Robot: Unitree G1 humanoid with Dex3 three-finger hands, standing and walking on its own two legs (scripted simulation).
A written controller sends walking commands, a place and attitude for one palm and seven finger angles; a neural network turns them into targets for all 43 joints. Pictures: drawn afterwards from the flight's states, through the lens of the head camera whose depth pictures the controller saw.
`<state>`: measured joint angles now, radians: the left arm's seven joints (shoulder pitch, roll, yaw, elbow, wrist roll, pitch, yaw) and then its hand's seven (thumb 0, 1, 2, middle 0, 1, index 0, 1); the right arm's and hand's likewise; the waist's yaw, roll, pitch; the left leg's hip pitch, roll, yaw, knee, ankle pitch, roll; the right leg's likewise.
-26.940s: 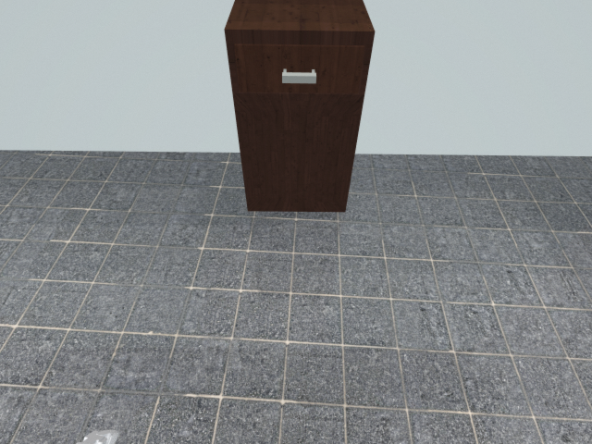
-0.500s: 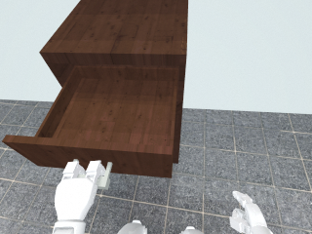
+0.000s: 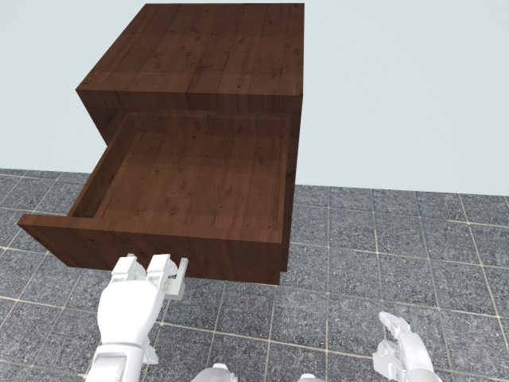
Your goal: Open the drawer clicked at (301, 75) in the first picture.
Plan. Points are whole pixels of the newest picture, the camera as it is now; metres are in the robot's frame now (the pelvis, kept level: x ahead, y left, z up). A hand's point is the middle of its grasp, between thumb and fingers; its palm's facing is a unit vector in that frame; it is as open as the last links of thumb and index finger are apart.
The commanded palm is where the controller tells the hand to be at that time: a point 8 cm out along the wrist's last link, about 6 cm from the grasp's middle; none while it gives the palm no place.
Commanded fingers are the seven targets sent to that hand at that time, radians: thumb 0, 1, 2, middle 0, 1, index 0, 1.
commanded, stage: lift the hand off the handle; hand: left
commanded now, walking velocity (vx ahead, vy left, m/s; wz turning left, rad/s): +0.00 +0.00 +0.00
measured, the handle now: (152, 274) +0.29 +0.20 -0.01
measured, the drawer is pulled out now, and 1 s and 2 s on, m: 0.30 0.30 0.30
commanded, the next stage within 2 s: none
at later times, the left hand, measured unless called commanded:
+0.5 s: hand (148, 303) +0.24 +0.20 -0.02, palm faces +0.01 -0.11 -0.99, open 13.8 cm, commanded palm +0.22 +0.20 +0.04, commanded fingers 0.00 -0.50 0.30 -0.30 -1.20 -0.30 -1.20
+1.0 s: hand (142, 293) +0.24 +0.19 +0.02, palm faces +0.03 -0.12 -0.99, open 13.7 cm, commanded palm +0.22 +0.19 +0.08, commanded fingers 0.00 -0.50 0.30 -0.30 -1.20 -0.30 -1.20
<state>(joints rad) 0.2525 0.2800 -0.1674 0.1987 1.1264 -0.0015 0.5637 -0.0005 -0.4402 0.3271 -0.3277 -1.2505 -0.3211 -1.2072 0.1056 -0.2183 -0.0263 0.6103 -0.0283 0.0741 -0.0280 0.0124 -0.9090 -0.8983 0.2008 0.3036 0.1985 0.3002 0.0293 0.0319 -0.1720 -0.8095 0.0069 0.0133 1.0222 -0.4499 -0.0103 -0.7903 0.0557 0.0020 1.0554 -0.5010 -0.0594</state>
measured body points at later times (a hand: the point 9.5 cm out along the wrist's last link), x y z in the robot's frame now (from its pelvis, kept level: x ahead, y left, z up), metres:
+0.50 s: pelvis +0.00 +0.01 +0.01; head +0.03 -0.02 +0.46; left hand +0.24 +0.20 +0.04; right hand +0.19 -0.21 -0.10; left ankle +0.03 +0.13 -0.67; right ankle +0.01 -0.08 -0.67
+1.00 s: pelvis +0.02 +0.01 +0.03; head +0.04 -0.02 +0.47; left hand +0.24 +0.20 +0.08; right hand +0.22 -0.21 -0.07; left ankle +0.03 +0.13 -0.67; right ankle +0.01 -0.08 -0.67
